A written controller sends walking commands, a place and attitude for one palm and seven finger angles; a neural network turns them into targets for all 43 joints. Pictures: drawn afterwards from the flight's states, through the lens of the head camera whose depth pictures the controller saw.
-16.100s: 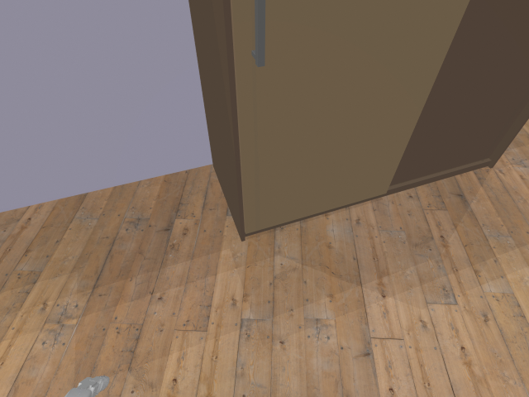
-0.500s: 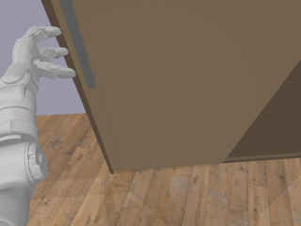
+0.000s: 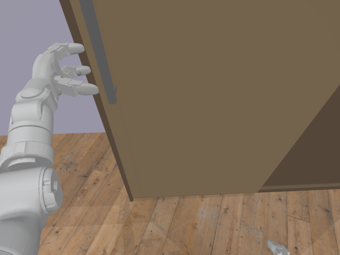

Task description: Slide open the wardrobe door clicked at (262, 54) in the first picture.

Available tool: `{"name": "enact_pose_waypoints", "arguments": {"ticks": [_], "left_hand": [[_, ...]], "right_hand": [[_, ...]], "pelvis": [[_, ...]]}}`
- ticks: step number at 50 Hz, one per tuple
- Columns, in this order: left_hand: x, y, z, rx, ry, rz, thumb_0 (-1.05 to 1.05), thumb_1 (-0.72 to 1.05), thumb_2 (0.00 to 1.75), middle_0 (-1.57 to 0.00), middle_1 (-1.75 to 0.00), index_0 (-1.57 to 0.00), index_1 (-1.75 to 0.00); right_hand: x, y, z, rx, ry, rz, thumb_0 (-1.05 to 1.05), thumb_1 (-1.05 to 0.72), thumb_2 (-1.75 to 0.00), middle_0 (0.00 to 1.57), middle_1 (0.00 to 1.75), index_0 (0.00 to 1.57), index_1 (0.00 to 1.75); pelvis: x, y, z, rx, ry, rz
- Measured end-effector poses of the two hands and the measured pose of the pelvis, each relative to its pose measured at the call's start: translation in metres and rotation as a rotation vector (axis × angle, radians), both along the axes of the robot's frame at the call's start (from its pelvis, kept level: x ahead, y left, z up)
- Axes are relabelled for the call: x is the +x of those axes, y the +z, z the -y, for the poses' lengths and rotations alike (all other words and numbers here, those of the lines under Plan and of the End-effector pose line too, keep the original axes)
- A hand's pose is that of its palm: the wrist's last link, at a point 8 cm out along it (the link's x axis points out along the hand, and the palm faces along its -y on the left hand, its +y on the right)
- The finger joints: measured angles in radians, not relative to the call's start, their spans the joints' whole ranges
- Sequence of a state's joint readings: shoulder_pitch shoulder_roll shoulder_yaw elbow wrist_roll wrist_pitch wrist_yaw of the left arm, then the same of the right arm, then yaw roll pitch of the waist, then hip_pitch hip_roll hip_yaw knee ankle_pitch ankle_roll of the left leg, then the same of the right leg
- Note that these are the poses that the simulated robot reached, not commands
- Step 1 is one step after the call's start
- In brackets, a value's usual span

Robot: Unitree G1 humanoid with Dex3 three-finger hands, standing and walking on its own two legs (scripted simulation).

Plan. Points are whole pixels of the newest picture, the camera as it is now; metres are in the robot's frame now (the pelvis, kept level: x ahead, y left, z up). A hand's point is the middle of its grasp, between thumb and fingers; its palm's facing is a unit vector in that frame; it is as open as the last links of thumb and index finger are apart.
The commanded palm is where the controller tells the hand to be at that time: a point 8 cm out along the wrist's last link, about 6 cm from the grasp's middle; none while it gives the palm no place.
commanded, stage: move the hooked fingers beside the handle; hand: left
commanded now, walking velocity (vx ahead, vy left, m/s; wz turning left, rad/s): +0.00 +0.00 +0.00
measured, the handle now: (102, 54) +0.52 +0.17 +0.22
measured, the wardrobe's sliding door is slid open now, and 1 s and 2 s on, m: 0.00 0.00 0.00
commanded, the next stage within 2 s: feel for the door with the fingertips in 0.42 s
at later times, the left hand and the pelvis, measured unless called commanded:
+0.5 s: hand (70, 77) +0.44 +0.23 +0.21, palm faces +0.12 -0.99 +0.00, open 14.0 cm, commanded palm +0.42 +0.28 +0.21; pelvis +0.00 +0.00 +0.00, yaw -1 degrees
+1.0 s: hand (94, 71) +0.46 +0.18 +0.21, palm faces +0.11 -0.99 +0.00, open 14.0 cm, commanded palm +0.43 +0.23 +0.21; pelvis -0.01 +0.00 +0.00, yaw -1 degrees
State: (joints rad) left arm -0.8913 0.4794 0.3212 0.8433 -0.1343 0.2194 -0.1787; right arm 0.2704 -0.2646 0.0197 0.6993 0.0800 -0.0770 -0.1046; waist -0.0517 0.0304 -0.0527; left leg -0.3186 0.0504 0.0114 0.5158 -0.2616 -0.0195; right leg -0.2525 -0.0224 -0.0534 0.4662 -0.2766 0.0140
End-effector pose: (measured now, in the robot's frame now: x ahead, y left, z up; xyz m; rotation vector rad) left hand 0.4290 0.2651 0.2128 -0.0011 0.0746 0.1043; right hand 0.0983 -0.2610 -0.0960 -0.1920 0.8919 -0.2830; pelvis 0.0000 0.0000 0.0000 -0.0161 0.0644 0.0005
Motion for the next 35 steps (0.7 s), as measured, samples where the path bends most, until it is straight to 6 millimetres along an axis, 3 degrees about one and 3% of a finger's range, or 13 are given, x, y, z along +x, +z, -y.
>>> {"name": "enact_pose_waypoints", "arguments": {"ticks": [5, 11, 20, 29, 35], "left_hand": [[0.005, -0.002, 0.002, 0.009, 0.007, 0.027, -0.02, -0.50, 0.30, -0.30, -1.20, -0.30, -1.20], [0.009, 0.003, 0.001, 0.008, 0.005, 0.073, -0.02, -0.50, 0.30, -0.30, -1.20, -0.30, -1.20], [-0.005, -0.001, -0.010, 0.000, 0.004, 0.052, -0.02, -0.50, 0.30, -0.30, -1.20, -0.30, -1.20], [-0.019, 0.002, -0.018, 0.008, 0.021, 0.082, -0.02, -0.50, 0.30, -0.30, -1.20, -0.30, -1.20], [-0.018, 0.007, -0.005, 0.015, -0.020, 0.060, -0.02, -0.50, 0.30, -0.30, -1.20, -0.30, -1.20]], "right_hand": [[0.002, 0.001, -0.001, 0.000, 0.010, 0.009, 0.01, -0.91, -0.90, 0.20, 0.30, 0.21, 0.30], [-0.017, -0.002, 0.004, -0.005, -0.019, -0.041, 0.01, -0.91, -0.90, 0.20, 0.30, 0.21, 0.30], [-0.040, -0.007, 0.013, -0.004, -0.077, -0.094, 0.01, -0.91, -0.90, 0.20, 0.30, 0.21, 0.30], [-0.025, 0.000, 0.013, -0.022, -0.048, -0.048, 0.01, -0.91, -0.90, 0.20, 0.30, 0.21, 0.30], [-0.010, 0.002, 0.007, -0.021, -0.009, -0.007, 0.01, -0.91, -0.90, 0.20, 0.30, 0.21, 0.30]], "pelvis": [[-0.001, 0.000, 0.001, 0.003, -0.004, -0.008], [0.002, 0.000, 0.003, 0.003, -0.013, -0.010], [0.008, 0.001, 0.003, 0.004, -0.023, 0.010], [0.001, 0.001, 0.004, 0.000, -0.014, 0.021], [-0.005, 0.000, 0.001, -0.004, 0.003, 0.019]]}}
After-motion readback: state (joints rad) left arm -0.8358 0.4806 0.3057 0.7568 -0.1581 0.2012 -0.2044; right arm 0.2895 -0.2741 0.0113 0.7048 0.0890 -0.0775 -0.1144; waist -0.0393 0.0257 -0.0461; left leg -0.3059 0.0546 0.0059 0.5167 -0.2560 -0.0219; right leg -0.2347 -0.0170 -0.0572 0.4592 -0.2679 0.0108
